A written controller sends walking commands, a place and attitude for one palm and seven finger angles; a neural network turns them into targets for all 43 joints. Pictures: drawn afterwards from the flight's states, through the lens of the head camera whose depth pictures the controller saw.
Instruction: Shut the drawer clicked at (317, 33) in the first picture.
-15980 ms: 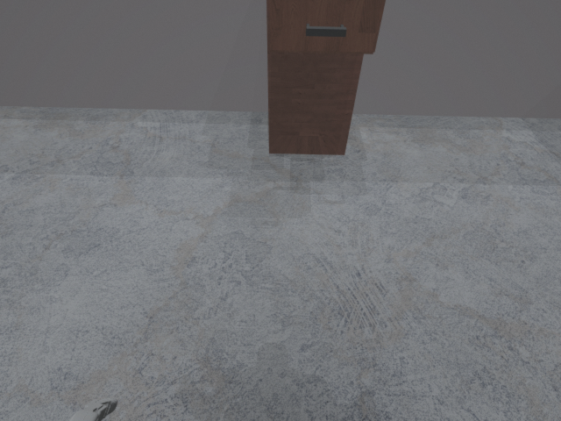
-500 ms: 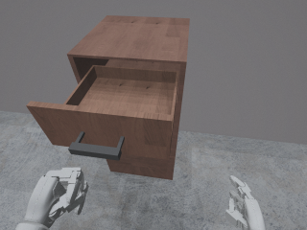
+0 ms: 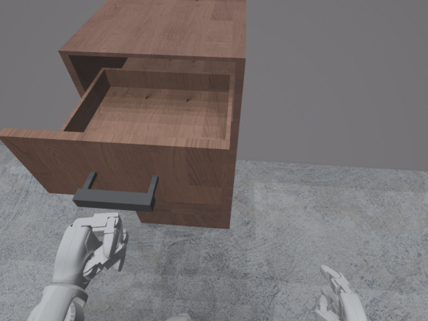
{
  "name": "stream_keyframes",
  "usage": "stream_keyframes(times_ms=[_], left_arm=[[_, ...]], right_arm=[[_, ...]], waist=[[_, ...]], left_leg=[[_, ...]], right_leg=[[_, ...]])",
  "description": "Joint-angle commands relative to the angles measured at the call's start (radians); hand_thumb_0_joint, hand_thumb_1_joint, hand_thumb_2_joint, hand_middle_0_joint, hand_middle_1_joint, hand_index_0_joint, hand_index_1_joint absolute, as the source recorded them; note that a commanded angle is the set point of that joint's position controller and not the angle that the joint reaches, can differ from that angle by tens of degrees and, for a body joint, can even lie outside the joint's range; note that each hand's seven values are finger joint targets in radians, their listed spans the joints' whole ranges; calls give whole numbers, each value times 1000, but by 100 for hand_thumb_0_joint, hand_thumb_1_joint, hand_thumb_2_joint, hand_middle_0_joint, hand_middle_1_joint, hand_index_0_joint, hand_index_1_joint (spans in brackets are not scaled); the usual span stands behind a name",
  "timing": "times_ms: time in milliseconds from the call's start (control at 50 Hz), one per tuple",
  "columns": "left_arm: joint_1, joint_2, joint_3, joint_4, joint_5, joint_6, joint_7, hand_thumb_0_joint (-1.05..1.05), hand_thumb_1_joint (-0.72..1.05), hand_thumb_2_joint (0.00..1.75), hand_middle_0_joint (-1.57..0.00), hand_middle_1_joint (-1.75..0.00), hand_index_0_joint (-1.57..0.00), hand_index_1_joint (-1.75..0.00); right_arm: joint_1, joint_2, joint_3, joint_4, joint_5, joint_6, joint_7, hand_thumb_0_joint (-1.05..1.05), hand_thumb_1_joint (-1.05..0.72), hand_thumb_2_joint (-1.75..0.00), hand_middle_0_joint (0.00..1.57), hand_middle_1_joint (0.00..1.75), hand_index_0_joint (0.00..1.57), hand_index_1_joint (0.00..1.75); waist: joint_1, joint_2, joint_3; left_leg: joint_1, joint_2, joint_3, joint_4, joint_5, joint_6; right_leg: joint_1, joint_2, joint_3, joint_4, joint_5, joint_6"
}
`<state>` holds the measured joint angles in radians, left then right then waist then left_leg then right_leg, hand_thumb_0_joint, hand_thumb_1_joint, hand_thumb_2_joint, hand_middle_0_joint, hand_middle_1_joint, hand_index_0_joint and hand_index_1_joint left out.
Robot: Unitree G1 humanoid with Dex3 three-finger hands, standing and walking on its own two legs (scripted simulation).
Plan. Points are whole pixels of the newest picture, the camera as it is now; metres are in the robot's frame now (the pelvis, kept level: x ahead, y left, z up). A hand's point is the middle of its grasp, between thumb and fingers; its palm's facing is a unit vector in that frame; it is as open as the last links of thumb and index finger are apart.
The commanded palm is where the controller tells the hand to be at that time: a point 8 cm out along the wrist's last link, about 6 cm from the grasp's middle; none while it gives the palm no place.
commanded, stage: bring the fist close to the handle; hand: left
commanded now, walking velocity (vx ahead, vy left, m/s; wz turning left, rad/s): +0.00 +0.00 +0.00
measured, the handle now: (119, 189) +0.34 +0.19 +0.07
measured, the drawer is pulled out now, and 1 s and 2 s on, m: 0.28 0.26 0.13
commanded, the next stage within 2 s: push the drawer shut in 0.46 s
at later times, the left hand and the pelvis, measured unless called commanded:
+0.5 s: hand (127, 246) +0.23 +0.15 +0.07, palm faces -0.05 -1.00 -0.06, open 3.3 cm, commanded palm +0.21 +0.21 +0.07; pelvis +0.01 -0.01 +0.00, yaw +0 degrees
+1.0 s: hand (133, 221) +0.27 +0.15 +0.07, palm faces -0.05 -1.00 -0.07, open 3.2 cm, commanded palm +0.27 +0.21 +0.07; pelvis +0.01 -0.01 +0.00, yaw +0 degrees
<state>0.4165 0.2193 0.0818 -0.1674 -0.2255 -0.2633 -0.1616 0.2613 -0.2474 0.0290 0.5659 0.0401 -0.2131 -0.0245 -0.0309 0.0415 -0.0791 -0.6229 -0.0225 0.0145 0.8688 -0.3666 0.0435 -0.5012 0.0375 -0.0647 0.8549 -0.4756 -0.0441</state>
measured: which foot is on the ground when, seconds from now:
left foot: down 0.00-1.00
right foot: down 0.00-1.00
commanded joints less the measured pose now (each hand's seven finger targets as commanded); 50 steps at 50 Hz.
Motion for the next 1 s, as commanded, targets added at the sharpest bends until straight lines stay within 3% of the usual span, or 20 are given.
stream_keyframes(times_ms=[0,80,100,160,200,260,300,340,440,500,520,600,680,740,800,820,900,920,980], left_arm=[[-70,103,77,-138,-15,-79,3,0,90,90,-140,-160,-140,-160],[-116,110,72,-181,-29,-109,-10,0,90,90,-140,-160,-140,-160],[-94,140,106,-190,-29,-117,-1,0,90,90,-140,-160,-140,-160],[-73,122,92,-219,-35,-130,-1,0,90,90,-140,-160,-140,-160],[-53,132,107,-176,-32,-119,3,0,90,90,-140,-160,-140,-160],[-72,98,71,-130,-35,-95,-15,0,90,90,-140,-160,-140,-160],[-46,102,75,-113,-33,-82,-21,0,90,90,-140,-160,-140,-160],[-40,85,52,-156,-38,-77,-30,0,90,90,-140,-160,-140,-160],[-68,123,86,-216,-32,-110,-6,0,90,90,-140,-160,-140,-160],[-39,132,103,-179,-24,-119,6,0,90,90,-140,-160,-140,-160],[-46,94,64,-175,-23,-117,0,0,90,90,-140,-160,-140,-160],[-149,119,67,-130,-20,-98,-10,0,90,90,-140,-160,-140,-160],[-268,118,53,-137,-27,-93,-18,0,90,90,-140,-160,-140,-160],[-262,138,89,-113,-30,-92,-3,0,90,90,-140,-160,-140,-160],[-308,153,105,-72,-28,-90,10,0,90,90,-140,-160,-140,-160],[-328,121,76,-58,-28,-88,8,0,90,90,-140,-160,-140,-160],[-423,166,111,-9,-25,-95,16,0,90,90,-140,-160,-140,-160],[-435,135,82,0,-23,-96,11,0,90,90,-140,-160,-140,-160],[-513,121,57,25,-22,-93,7,0,90,90,-140,-160,-140,-160]], right_arm=[[-98,-127,-51,-167,-3,-40,-9,0,-90,-90,20,30,20,30],[-92,-127,-53,-183,-1,-37,-8,0,-90,-90,20,30,20,30],[-91,-127,-56,-177,-4,-34,-9,0,-90,-90,20,30,20,30],[-83,-120,-56,-185,0,-31,-7,0,-90,-90,20,30,20,30],[-84,-122,-57,-173,0,-21,-7,0,-90,-90,20,30,20,30],[-82,-128,-56,-180,4,-6,-7,0,-90,-90,20,30,20,30],[-87,-132,-57,-182,4,3,-11,0,-90,-90,20,30,20,30],[-81,-128,-57,-203,7,5,-10,0,-90,-90,20,30,20,30],[-71,-122,-56,-202,-1,8,-13,0,-90,-90,20,30,20,30],[-81,-120,-57,-193,-1,15,-10,0,-90,-90,20,30,20,30],[-81,-118,-53,-200,0,18,-7,0,-90,-90,20,30,20,30],[-82,-134,-49,-188,0,27,-13,0,-90,-90,20,30,20,30],[-81,-134,-48,-188,3,21,-19,0,-90,-90,20,30,20,30],[-73,-133,-48,-182,-1,21,-20,0,-90,-90,20,30,20,30],[-79,-138,-46,-169,0,26,-19,0,-90,-90,20,30,20,30],[-83,-133,-44,-169,0,28,-18,0,-90,-90,20,30,20,30],[-84,-143,-45,-144,1,30,-23,0,-90,-90,20,30,20,30],[-87,-138,-45,-146,1,31,-22,0,-90,-90,20,30,20,30],[-85,-140,-45,-141,6,28,-22,0,-90,-90,20,30,20,30]], waist=[[10,-42,-128],[10,1,-187],[18,-2,-194],[18,20,-236],[11,-3,-193],[-9,-26,-145],[-4,-42,-133],[1,-20,-165],[0,-24,-207],[3,-30,-170],[-3,-12,-163],[-25,-24,-132],[-29,6,-189],[-10,-12,-237],[-17,-31,-211],[-20,-29,-203],[-25,-23,-180],[-27,-17,-194],[-34,0,-201]], left_leg=[[152,25,-61,-106,114,-9],[173,25,-56,-91,147,-7],[168,27,-56,-90,157,-7],[199,30,-52,-86,209,-7],[176,30,-54,-81,202,-5],[154,28,-51,-82,162,-7],[150,27,-53,-85,158,-3],[172,27,-52,-88,181,-5],[192,28,-54,-74,222,-2],[169,28,-54,-72,203,-3],[169,26,-51,-74,186,-4],[142,25,-56,-66,132,-1],[175,26,-60,-68,136,-1],[189,25,-56,-71,183,-1],[177,26,-54,-73,185,-1],[176,24,-51,-77,172,-1],[163,24,-55,-83,136,-1],[178,23,-52,-85,144,-1],[197,26,-56,-94,132,-3]], right_leg=[[-61,-21,34,-147,185,29],[-57,-23,40,-127,224,28],[-38,-22,41,-129,232,27],[-25,-22,36,-115,290,27],[-34,-20,37,-124,295,31],[-65,-21,38,-132,274,37],[-57,-20,41,-141,269,37],[-47,-22,34,-132,293,36],[-37,-21,36,-118,334,35],[-44,-20,38,-121,315,34],[-58,-20,36,-119,298,34],[-84,-22,50,-137,240,37],[-80,-25,53,-136,235,36],[-35,-26,54,-131,296,36],[-31,-25,56,-136,307,38],[-43,-26,57,-139,296,40],[-52,-26,65,-154,245,38],[-50,-27,67,-153,256,38],[-64,-27,61,-157,236,37]])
